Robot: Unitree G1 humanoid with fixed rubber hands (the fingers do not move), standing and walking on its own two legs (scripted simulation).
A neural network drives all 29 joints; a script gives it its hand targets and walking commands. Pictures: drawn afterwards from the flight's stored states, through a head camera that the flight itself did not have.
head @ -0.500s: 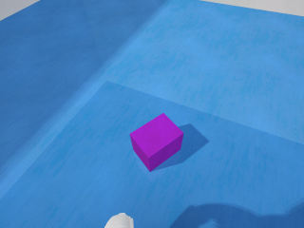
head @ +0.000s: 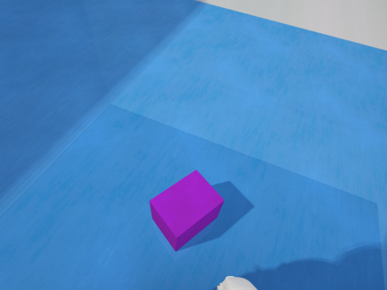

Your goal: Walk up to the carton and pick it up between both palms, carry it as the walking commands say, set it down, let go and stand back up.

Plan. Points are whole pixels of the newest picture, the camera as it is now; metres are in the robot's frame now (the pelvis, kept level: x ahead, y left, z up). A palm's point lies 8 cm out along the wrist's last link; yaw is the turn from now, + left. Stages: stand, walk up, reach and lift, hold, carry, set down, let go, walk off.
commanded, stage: walk up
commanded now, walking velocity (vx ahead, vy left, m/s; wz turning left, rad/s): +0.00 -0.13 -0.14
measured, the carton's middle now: (186, 210) +0.54 -0.02 -0.67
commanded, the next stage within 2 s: none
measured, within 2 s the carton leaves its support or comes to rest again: neither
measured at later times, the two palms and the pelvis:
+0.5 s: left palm out of the picture +0.08 +0.15 -0.15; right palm out of the picture +0.02 -0.30 -0.15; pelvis +0.02 -0.07 -0.01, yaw -1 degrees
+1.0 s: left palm out of the picture +0.06 +0.18 -0.16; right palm out of the picture +0.07 -0.35 -0.13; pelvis +0.04 -0.08 -0.02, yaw +14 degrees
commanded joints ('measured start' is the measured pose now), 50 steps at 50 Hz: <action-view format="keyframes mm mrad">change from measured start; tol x32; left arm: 1 36 51 11 -60 12 28 -5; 50 -7 108 27 -212 46 -8 -41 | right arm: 1 48 -230 -59 -55 1 16 -23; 50 10 -264 -78 -127 -15 53 -25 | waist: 1 2 148 -92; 10 60 -249 -81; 35 62 137 -53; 39 111 -288 -100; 45 -128 448 36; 50 10 176 19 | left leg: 1 74 352 -199 -71 404 173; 7 -58 269 -119 59 252 63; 10 -288 14 -45 525 -427 -73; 29 102 49 -175 -111 118 -24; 35 -236 126 -396 119 111 62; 39 -361 5 -170 708 -457 28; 43 55 7 -108 267 -319 31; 46 23 414 -947 -266 -464 230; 50 -84 216 -525 -162 -285 122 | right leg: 1 -12 -17 2 55 -54 -5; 9 407 -189 189 -594 309 -101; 16 290 -166 107 -528 617 -178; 39 240 -342 192 -561 -358 -268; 45 -407 51 -127 215 -319 -15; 50 -146 -36 32 207 -2 11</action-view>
